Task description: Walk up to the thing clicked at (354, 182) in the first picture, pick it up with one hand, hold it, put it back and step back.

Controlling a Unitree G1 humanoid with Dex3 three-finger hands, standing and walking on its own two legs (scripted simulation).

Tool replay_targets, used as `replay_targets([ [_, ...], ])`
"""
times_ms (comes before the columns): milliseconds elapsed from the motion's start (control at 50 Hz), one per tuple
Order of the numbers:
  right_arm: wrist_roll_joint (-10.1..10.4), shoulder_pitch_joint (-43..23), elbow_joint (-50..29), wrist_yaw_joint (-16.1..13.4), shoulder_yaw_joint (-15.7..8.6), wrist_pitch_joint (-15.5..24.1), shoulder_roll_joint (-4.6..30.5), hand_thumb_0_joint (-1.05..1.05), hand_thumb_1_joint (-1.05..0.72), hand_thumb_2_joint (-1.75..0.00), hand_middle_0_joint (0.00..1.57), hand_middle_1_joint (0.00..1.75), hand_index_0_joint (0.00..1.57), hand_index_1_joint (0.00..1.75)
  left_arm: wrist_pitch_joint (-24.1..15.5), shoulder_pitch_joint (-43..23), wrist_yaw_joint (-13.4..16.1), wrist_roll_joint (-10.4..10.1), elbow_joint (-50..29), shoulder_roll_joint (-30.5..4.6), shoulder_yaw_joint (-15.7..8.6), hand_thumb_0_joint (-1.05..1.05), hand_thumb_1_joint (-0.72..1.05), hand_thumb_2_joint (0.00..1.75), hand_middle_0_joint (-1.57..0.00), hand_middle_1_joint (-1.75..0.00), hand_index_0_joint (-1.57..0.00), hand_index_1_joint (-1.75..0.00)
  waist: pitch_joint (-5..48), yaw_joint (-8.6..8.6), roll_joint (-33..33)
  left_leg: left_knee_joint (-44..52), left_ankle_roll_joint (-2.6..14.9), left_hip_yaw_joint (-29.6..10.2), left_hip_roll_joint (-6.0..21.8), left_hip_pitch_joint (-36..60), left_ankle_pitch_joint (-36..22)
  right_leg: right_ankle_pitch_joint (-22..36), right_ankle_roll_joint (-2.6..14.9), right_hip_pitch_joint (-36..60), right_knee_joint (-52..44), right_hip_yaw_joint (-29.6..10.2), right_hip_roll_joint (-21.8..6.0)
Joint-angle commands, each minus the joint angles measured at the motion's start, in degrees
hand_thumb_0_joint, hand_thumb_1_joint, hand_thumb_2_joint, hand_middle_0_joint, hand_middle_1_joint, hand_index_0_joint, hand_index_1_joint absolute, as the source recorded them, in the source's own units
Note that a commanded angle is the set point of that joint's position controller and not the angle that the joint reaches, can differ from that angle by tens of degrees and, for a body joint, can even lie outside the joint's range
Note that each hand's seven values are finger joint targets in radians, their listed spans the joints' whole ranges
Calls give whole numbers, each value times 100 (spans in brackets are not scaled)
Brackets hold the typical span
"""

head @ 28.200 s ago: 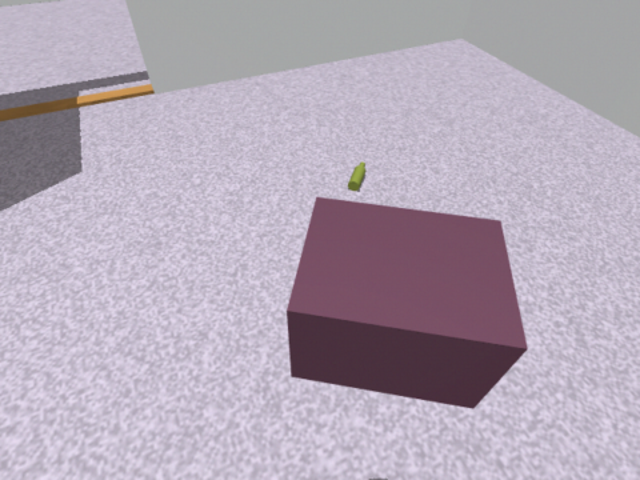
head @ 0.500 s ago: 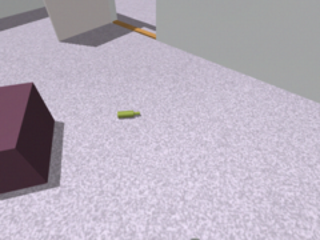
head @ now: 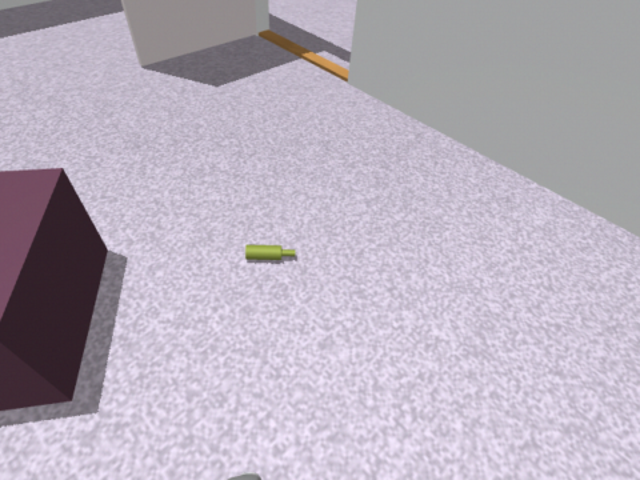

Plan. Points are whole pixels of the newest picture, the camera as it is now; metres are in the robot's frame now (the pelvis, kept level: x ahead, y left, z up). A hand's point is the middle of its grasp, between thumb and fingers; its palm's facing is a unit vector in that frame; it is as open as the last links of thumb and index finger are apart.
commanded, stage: walk up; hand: left
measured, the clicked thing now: (270, 252) +1.03 +0.21 -0.72
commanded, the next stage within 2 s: none
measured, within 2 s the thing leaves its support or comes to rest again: neither
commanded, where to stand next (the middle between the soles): +0.65 -0.03 m, yaw +0 degrees
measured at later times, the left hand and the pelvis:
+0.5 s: hand (176, 364) +0.30 +0.23 -0.10, palm faces -0.03 -0.91 -0.42, open 7.3 cm; pelvis +0.21 -0.05 +0.01, yaw -1 degrees
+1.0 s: hand (189, 308) +0.42 +0.25 -0.14, palm faces -0.05 -0.94 -0.34, open 7.4 cm; pelvis +0.38 -0.02 +0.01, yaw +0 degrees
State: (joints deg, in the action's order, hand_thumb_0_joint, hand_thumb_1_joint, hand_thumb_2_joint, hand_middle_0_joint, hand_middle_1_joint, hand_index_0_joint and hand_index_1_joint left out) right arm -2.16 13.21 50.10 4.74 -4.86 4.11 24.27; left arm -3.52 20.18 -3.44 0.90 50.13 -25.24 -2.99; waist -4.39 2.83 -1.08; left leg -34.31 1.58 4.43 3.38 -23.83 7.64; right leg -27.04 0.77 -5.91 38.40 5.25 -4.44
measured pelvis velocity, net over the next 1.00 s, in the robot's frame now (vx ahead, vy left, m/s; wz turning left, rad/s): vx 0.38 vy -0.02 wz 0.00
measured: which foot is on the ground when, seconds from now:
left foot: down 0.00-0.42, up 0.44-0.80, down 0.82-1.00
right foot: down 0.00-0.00, up 0.02-0.38, down 0.40-0.84, up 0.86-1.00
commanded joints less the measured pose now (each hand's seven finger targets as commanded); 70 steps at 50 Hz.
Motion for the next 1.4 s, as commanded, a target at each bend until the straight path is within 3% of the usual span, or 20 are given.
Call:
replay_targets([
  [0,238,1236,-316,-248,-631,196,2093,0,-90,-90,20,30,20,30,-91,-141,213,-91,-506,-1359,-301,0,90,90,-20,-30,-20,-30,889,-828,846,2116,1331,-4245,2246,2791,2457,-158,316,-3212,3203,-1097,339],
  [100,216,337,-524,-281,-289,227,1430,0,-90,-90,20,30,20,30,-34,303,66,-106,-63,-1119,-290,0,90,90,-20,-30,-20,-30,117,-236,996,2056,1009,-1362,1335,1195,675,765,59,-2385,2080,-855,-175],
  [260,199,379,-638,-225,-331,233,1583,0,-90,-90,20,30,20,30,-36,-634,-158,-10,-286,-978,-351,0,90,90,-20,-30,-20,-30,-139,-409,952,2210,1000,-837,1146,953,1785,1754,2,-1935,-72,-322,-180],
  [360,172,285,-692,-253,-215,131,1339,0,-90,-90,20,30,20,30,-159,9,-61,20,-33,-1124,-481,0,90,90,-20,-30,-20,-30,335,81,244,530,686,-480,905,513,908,1484,112,-95,-691,-121,163],
  [380,161,556,-670,-253,-100,125,1029,0,-90,-90,20,30,20,30,-228,481,12,35,64,-1351,-582,0,90,90,-20,-30,-20,-30,705,299,-691,-1038,513,-58,462,169,506,749,258,730,-1289,-635,-74],
  [400,214,715,-825,-245,53,135,608,0,-90,-90,20,30,20,30,-286,733,95,36,-18,-1905,-706,0,90,90,-20,-30,-20,-30,838,314,-1969,-2581,135,235,-302,-1078,1875,51,764,1287,-2213,-3183,-1566],
  [440,210,438,-571,-352,-126,52,1312,0,-90,-90,20,30,20,30,-239,397,118,-122,-160,-1878,-623,0,90,90,-20,-30,-20,-30,260,222,-664,-3346,67,-812,-83,-1430,2053,541,1478,528,-2345,-3745,-2024],
  [540,203,836,-216,-204,-133,-16,1107,0,-90,-90,20,30,20,30,-249,-288,168,-98,-412,-1365,-435,0,90,90,-20,-30,-20,-30,157,-189,-846,-2191,-38,-573,149,-603,1208,1694,1205,-445,-2311,-1410,-1107],
  [700,105,1,-482,-76,-157,53,897,0,-90,-90,20,30,20,30,-247,-109,118,-45,-578,-1470,-441,0,90,90,-20,-30,-20,-30,160,9,-654,-125,-115,-190,101,-63,343,1250,1157,-516,-2111,-979,-1120],
  [780,96,556,-271,-132,-245,132,1039,0,-90,-90,20,30,20,30,-175,-303,127,-44,-651,-1310,-316,0,90,90,-20,-30,-20,-30,338,-468,-111,402,61,86,-199,1585,389,1574,841,-1338,-931,-493,-836],
  [800,78,1206,-88,-201,-356,170,1363,0,-90,-90,20,30,20,30,-174,-159,133,-23,-670,-1039,-218,0,90,90,-20,-30,-20,-30,728,-784,760,736,277,-447,40,2502,1020,1988,632,-1762,501,-210,-518],
  [820,28,1486,-205,-264,-514,205,1963,0,-90,-90,20,30,20,30,-157,57,118,-116,-758,-605,-114,0,90,90,-20,-30,-20,-30,886,-836,2151,1587,797,-3087,1565,3259,1961,549,186,-3186,2230,132,315],
  [840,190,1385,-321,-270,-536,195,2066,0,-90,-90,20,30,20,30,-79,26,223,-86,-565,-1147,-266,0,90,90,-20,-30,-20,-30,761,-835,1373,2056,1355,-4227,2194,2853,2285,-445,232,-3344,2775,-512,392],
  [940,234,499,-503,-325,-268,185,1418,0,-90,-90,20,30,20,30,-30,364,153,-105,-153,-1146,-259,0,90,90,-20,-30,-20,-30,182,-289,974,1840,1056,-1577,1336,1517,461,598,103,-2614,2072,-785,-188],
  [1040,167,584,-600,-293,-299,172,1535,0,-90,-90,20,30,20,30,-23,-203,30,-11,-316,-923,-273,0,90,90,-20,-30,-20,-30,24,-445,1112,1901,1275,-1155,1323,1268,476,938,-43,-2343,772,-426,-254],
  [1160,197,96,-807,-210,-230,22,1424,0,-90,-90,20,30,20,30,-137,184,33,-8,-34,-1004,-407,0,90,90,-20,-30,-20,-30,120,-39,691,1037,827,-685,881,8,2008,1693,9,-368,-413,37,279],
  [1200,177,413,-806,-225,-12,-27,815,0,-90,-90,20,30,20,30,-260,873,170,24,80,-1449,-571,0,90,90,-20,-30,-20,-30,412,325,-939,-1257,447,-120,214,-820,1911,186,262,798,-1458,-1259,-333],
  [1220,164,434,-912,-235,78,-48,612,0,-90,-90,20,30,20,30,-324,999,236,21,-68,-1963,-643,0,90,90,-20,-30,-20,-30,301,294,-1672,-2708,104,4,-471,-1773,2336,-820,921,753,-2601,-3978,-1839],
  [1240,109,239,-809,-307,-94,-100,1181,0,-90,-90,20,30,20,30,-288,612,225,-47,-177,-2062,-606,0,90,90,-20,-30,-20,-30,66,224,-991,-3000,67,-631,-110,-1748,2464,-1006,1544,257,-2653,-4493,-2277],
  [1380,129,725,-260,-187,-170,-227,1046,0,-90,-90,20,30,20,30,-275,-98,315,-55,-402,-1496,-406,0,90,90,-20,-30,-20,-30,88,-196,-920,-1826,-121,-532,210,-618,1253,1597,1143,-697,-2078,-1447,-1114],
])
